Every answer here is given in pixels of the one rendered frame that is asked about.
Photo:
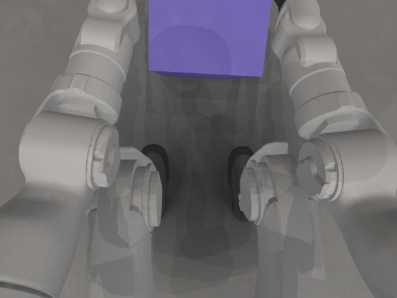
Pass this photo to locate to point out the carton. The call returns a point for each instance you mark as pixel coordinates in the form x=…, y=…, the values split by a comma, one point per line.
x=221, y=39

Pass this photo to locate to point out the robot right upper arm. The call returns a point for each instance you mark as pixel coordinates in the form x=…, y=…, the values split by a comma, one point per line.
x=354, y=175

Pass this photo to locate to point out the right robot forearm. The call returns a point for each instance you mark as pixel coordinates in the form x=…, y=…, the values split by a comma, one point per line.
x=314, y=76

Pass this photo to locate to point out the robot right thigh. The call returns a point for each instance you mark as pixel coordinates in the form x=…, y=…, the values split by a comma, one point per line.
x=290, y=248

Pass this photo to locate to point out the robot left upper arm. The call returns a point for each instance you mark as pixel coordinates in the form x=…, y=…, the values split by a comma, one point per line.
x=64, y=158

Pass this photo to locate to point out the left robot forearm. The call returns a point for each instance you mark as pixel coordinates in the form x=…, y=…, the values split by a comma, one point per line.
x=98, y=64

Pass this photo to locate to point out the right robot foot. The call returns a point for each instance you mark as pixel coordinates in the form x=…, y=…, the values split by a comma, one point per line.
x=236, y=163

